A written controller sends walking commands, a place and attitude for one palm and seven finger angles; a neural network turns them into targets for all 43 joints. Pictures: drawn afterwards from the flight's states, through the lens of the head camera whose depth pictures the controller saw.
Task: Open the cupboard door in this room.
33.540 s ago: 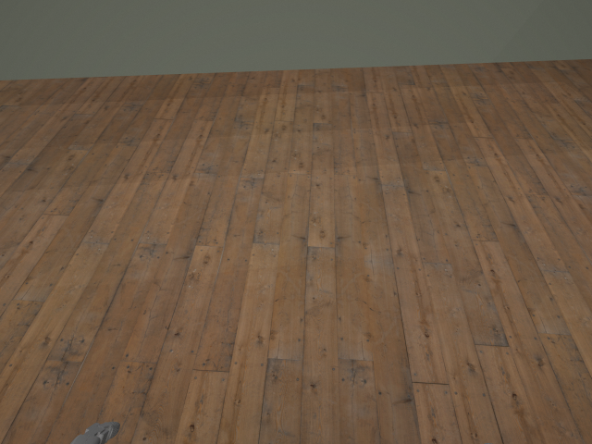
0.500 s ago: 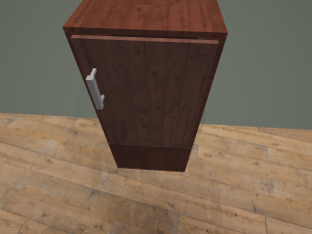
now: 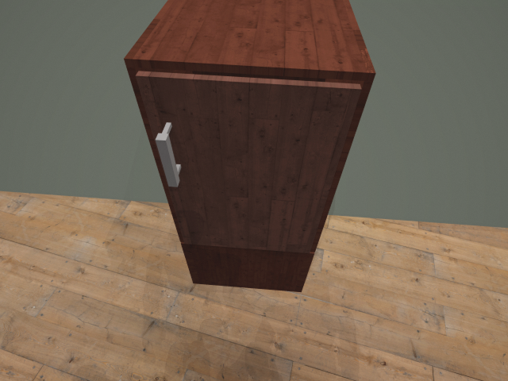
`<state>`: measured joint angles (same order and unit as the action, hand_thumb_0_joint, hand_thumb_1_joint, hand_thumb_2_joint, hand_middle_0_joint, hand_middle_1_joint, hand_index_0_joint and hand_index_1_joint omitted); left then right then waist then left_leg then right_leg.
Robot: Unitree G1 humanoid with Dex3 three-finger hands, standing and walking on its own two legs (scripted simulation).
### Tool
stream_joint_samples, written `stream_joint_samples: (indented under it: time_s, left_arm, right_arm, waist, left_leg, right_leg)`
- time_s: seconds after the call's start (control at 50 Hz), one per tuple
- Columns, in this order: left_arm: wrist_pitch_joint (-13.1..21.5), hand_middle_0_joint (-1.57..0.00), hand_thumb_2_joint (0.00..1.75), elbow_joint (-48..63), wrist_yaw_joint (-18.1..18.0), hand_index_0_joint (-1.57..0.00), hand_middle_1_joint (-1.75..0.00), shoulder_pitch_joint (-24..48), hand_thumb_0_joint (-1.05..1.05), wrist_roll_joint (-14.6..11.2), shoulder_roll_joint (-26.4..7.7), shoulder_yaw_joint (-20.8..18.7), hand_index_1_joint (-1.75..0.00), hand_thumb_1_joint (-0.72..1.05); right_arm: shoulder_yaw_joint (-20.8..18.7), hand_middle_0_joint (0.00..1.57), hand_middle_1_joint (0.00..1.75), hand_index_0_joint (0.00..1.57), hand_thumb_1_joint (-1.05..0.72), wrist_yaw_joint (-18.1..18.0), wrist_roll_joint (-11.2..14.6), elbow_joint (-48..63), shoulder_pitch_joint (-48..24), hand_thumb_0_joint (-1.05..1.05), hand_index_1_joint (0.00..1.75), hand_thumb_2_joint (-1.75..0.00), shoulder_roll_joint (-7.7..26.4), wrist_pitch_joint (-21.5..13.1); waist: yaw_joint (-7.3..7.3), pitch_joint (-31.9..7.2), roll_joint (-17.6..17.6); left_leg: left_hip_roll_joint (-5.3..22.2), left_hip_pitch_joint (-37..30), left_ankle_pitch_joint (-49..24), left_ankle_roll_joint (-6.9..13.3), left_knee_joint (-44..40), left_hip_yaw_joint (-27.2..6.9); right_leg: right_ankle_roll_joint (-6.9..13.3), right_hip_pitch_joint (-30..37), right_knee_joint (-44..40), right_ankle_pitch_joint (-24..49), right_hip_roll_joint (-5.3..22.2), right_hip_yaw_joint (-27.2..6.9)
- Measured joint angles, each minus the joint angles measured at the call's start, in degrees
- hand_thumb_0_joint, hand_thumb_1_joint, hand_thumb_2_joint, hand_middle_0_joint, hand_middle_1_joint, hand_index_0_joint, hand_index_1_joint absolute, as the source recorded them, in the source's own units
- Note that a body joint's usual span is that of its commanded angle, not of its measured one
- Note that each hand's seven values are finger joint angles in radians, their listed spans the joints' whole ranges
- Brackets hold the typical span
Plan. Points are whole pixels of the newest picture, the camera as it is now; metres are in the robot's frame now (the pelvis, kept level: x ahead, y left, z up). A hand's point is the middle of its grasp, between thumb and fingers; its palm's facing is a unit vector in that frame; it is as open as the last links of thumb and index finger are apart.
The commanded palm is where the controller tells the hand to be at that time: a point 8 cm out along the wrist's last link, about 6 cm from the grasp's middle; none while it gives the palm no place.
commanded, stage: look again from close up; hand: left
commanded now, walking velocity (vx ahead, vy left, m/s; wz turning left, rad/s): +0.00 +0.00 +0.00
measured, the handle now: (171, 155) +0.54 +0.23 +0.01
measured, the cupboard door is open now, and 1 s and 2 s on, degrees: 0 0 0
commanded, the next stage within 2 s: raise the hand with hooked fingers in 0.50 s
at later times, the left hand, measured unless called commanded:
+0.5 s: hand out of the picture +0.05 +0.18 -0.17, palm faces +0.02 -0.97 -0.25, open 7.3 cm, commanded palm none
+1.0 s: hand (151, 353) +0.17 +0.17 -0.05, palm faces +0.01 -1.00 -0.02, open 8.4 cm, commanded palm +0.15 +0.24 -0.05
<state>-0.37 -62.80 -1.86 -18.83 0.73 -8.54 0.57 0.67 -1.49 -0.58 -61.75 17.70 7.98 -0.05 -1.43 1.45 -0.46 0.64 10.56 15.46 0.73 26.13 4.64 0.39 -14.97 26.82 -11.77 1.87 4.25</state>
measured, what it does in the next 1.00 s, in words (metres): lowers itself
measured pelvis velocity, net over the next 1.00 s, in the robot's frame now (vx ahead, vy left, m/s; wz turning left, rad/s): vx -0.01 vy -0.03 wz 0.02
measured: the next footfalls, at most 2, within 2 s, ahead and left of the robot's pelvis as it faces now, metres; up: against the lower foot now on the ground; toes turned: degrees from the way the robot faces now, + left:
none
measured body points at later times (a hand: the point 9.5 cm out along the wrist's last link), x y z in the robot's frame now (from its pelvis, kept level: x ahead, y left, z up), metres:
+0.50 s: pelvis +0.03 -0.01 +0.00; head +0.04 -0.03 +0.45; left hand +0.05 +0.23 -0.15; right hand +0.02 -0.22 -0.17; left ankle -0.02 +0.11 -0.74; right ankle +0.03 -0.11 -0.74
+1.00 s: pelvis -0.01 -0.03 -0.06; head +0.03 -0.02 +0.38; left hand +0.16 +0.23 -0.04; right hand +0.24 -0.29 -0.08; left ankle -0.02 +0.11 -0.74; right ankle +0.03 -0.11 -0.74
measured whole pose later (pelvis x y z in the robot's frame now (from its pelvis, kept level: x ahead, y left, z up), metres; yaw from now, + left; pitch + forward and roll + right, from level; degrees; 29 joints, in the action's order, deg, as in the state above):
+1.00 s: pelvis -0.01 -0.03 -0.06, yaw +1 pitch +11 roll +2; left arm 34.0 -15.3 24.8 -22.9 -16.8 -12.1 -12.3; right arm -5.1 -0.7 1.5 -29.6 6.8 18.2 -16.1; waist -1.2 -7.1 -3.7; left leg 1.9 38.8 28.4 -1.3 56.2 3.0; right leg 3.0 -43.7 58.0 -25.7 2.8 4.9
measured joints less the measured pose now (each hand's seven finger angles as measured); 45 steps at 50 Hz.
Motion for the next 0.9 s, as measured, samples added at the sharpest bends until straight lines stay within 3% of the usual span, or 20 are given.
stream_joint_samples:
  time_s: [0.08,0.2,0.62,0.64,0.66,0.7,0.74,0.78,0.84,0.9]
  left_arm:
    - [0.72,-0.20,0.90,-0.23,-0.21,-0.20,-0.30,-0.98,0.01,0.09,0.93,0.80,-0.30,0.91]
    - [1.23,-0.20,0.90,-0.72,0.06,-0.20,-0.30,-0.27,0.01,-0.08,1.23,0.87,-0.30,0.91]
    - [1.85,-0.20,0.90,-0.08,-0.65,-0.20,-0.30,5.42,0.01,-0.30,-0.32,-0.23,-0.30,0.93]
    - [-1.04,-0.20,0.90,8.27,-0.40,-0.20,-0.30,2.74,0.01,-2.53,-0.21,-1.32,-0.30,0.93]
    - [-1.23,-0.20,0.90,18.31,-0.33,-0.20,-0.30,-0.48,0.01,-3.91,-0.14,-2.18,-0.30,0.92]
    - [2.04,-0.21,0.89,33.16,-1.86,-0.21,-0.31,-4.10,0.02,-6.25,-0.08,-2.36,-0.31,0.91]
    - [4.51,-0.21,0.89,42.73,-1.98,-0.21,-0.32,-3.97,0.02,-8.51,0.19,-3.20,-0.32,0.89]
    - [9.60,-0.21,0.88,47.09,0.10,-0.21,-0.34,-1.29,0.02,-9.74,-0.12,-5.48,-0.33,0.86]
    - [19.72,-0.21,0.85,48.59,6.21,-0.21,-0.37,1.89,0.01,-12.24,-1.51,-9.54,-0.37,0.81]
    - [29.80,-0.21,0.83,48.24,15.32,-0.21,-0.41,1.26,0.01,-14.78,-2.57,-11.96,-0.40,0.75]
  right_arm:
    - [-0.34,0.20,0.30,0.20,-0.92,0.53,-0.23,1.75,0.44,0.01,0.30,-0.90,0.68,0.24]
    - [0.09,0.20,0.30,0.20,-0.93,0.14,-0.20,1.79,1.66,0.02,0.30,-0.90,1.09,-0.71]
    - [0.42,0.20,0.30,0.20,-0.91,-0.13,-0.11,-1.47,-0.92,0.01,0.30,-0.90,0.89,-1.00]
    - [0.46,0.20,0.30,0.20,-0.92,-0.37,0.51,0.50,-0.36,0.01,0.30,-0.90,1.21,-1.37]
    - [0.45,0.21,0.30,0.20,-0.92,-1.19,0.86,2.72,0.72,0.02,0.30,-0.90,1.69,-3.53]
    - [-0.03,0.21,0.30,0.20,-0.92,-2.65,1.80,5.68,1.99,0.02,0.30,-0.90,3.26,-8.64]
    - [-1.00,0.21,0.30,0.20,-0.92,-3.09,2.42,8.92,1.18,0.02,0.30,-0.90,5.07,-11.46]
    - [-2.18,0.21,0.30,0.20,-0.92,-3.05,2.15,12.61,-0.96,0.02,0.30,-0.90,6.36,-13.35]
    - [-3.66,0.20,0.30,0.20,-0.92,-1.91,1.69,18.69,-5.00,0.02,0.30,-0.90,7.21,-14.96]
    - [-4.93,0.20,0.30,0.20,-0.91,0.02,1.62,24.76,-8.42,0.02,0.30,-0.90,8.05,-16.00]
  waist:
    - [0.85,-0.28,1.39]
    - [1.26,-1.40,3.09]
    - [1.35,0.66,2.38]
    - [1.29,0.74,2.22]
    - [0.79,0.75,1.85]
    - [0.22,-0.38,1.96]
    - [1.12,-1.61,2.40]
    - [1.98,-3.27,2.13]
    - [2.31,-5.97,0.25]
    - [2.07,-7.45,-1.69]
  left_leg:
    - [0.16,1.99,2.34,0.23,3.80,-0.13]
    - [-0.62,-0.15,2.82,0.58,2.55,-0.03]
    - [0.46,-3.55,1.80,-1.24,-1.31,-0.44]
    - [0.73,-2.76,2.28,-1.29,-0.39,-0.46]
    - [0.72,-2.61,2.56,-1.27,-0.28,-0.30]
    - [0.71,-1.93,2.75,-1.32,0.33,-0.48]
    - [0.48,-0.16,3.04,-1.30,1.94,-1.34]
    - [0.33,3.42,3.74,-1.32,4.85,-1.78]
    - [0.60,10.51,5.70,-1.65,10.89,-1.06]
    - [1.16,17.88,8.64,-2.05,18.55,-0.72]
  right_leg:
    - [0.02,-1.56,2.85,-1.72,0.08,0.08]
    - [-0.49,-0.22,3.39,-3.10,0.79,-0.13]
    - [0.86,2.44,1.47,-3.79,-0.42,0.49]
    - [0.94,1.80,1.91,-3.84,-0.63,0.56]
    - [1.08,1.30,2.52,-4.05,-0.63,0.38]
    - [1.22,0.77,3.11,-4.41,-0.55,0.54]
    - [1.13,-0.35,4.18,-4.84,-0.12,1.35]
    - [1.17,-3.70,6.88,-5.64,0.28,1.72]
    - [1.66,-11.38,13.29,-7.50,0.41,0.88]
    - [2.20,-18.95,20.62,-9.93,0.32,0.28]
